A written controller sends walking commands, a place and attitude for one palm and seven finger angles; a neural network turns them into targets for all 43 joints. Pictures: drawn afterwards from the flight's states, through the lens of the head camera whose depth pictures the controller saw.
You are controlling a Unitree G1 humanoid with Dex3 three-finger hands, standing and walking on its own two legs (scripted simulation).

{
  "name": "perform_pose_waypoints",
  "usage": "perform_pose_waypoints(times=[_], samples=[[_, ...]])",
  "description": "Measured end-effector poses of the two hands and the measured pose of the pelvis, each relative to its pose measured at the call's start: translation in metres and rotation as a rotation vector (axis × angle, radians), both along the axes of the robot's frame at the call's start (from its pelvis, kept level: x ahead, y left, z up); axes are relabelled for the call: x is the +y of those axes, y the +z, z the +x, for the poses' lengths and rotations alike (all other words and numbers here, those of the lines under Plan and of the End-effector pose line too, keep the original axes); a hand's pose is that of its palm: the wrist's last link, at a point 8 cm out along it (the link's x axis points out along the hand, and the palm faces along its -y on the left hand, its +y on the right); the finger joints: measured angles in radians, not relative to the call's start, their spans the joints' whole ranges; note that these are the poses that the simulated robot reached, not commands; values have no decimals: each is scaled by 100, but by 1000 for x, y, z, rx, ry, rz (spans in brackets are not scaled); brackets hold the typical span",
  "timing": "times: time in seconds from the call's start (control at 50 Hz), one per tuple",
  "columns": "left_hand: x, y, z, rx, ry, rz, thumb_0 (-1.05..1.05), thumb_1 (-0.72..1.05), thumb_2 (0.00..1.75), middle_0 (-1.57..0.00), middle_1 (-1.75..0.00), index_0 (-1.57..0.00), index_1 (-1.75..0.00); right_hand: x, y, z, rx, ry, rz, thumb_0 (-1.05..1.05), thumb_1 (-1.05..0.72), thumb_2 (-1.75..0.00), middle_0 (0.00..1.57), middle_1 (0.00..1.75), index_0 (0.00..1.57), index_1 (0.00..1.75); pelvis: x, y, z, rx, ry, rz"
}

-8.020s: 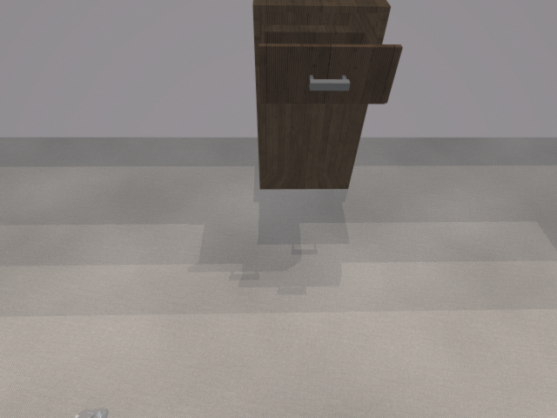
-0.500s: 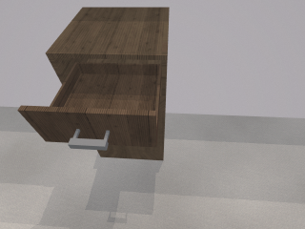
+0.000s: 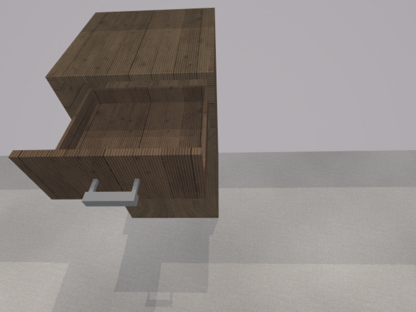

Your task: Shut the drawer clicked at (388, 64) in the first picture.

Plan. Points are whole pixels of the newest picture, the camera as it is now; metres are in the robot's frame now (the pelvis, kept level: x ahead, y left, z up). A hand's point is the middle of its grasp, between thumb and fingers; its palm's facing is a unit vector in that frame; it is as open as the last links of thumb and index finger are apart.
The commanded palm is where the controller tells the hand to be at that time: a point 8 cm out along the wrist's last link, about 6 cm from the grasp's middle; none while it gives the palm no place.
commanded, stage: look again from close up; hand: left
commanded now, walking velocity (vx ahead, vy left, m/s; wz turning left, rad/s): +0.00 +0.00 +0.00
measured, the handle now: (113, 190) +0.37 +0.24 -0.01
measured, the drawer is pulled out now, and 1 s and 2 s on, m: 0.27 0.27 0.27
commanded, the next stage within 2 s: raise the hand and make a fist in 0.32 s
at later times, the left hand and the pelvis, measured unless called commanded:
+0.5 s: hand out of the picture +0.08 +0.20 -0.13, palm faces +0.17 -0.96 -0.22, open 7.3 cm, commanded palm +0.09 +0.23 -0.06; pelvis +0.00 +0.01 +0.01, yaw -1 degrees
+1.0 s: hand (107, 310) +0.13 +0.18 -0.01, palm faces +0.07 -1.00 -0.05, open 5.1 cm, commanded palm +0.12 +0.23 -0.01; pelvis -0.07 +0.02 -0.08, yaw +3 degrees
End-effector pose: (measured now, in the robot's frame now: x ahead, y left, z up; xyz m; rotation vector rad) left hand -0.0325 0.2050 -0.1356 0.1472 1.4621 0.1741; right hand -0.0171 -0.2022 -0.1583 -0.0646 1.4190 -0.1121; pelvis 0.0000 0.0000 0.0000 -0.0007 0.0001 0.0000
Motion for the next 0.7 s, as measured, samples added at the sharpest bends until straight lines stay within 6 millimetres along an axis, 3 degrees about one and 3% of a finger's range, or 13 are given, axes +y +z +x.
perform_pose_waypoints(times=[0.1,0.44,0.48,0.56,0.6,0.66,0.7], samples=[[-3,-1,14,-35,-8,-6,1,92,90,-20,-30,-20,-30,-5,2,11,-18,14,-17,2,-93,-90,20,30,20,30,-1,1,5,-13,-2,7],[23,1,48,-119,-27,22,1,92,90,-20,-30,-20,-30,-12,16,21,-18,38,-62,1,-92,-90,20,30,20,30,2,7,6,-15,-3,4],[32,20,73,-295,43,37,2,93,90,-21,-31,-20,-30,-17,22,30,-114,32,-101,2,-93,-90,20,30,20,30,6,6,4,-12,-16,1],[43,96,145,-823,46,85,3,94,90,-23,-33,-23,-33,-30,38,72,-418,28,-162,2,-92,-90,20,30,20,30,14,2,-5,16,19,9],[41,127,171,-1063,17,54,2,94,90,-25,-36,-25,-35,-35,47,97,-556,44,-181,2,-92,-90,20,30,20,30,16,-4,-13,50,19,12],[28,151,185,-1354,-59,-52,2,93,90,-29,-40,-28,-40,-40,63,135,-744,79,-196,2,-92,-90,20,30,20,30,18,-19,-27,105,3,19],[16,151,179,-1484,-134,-128,1,93,90,-32,-44,-32,-43,-41,72,157,-851,116,-202,2,-91,-90,20,30,20,30,18,-33,-36,136,-2,23]])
